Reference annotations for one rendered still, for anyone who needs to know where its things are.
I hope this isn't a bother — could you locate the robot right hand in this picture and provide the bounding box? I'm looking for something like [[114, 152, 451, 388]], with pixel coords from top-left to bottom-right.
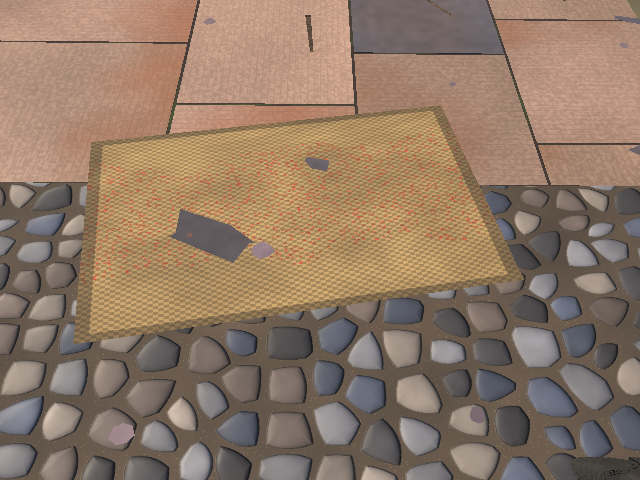
[[571, 457, 640, 480]]

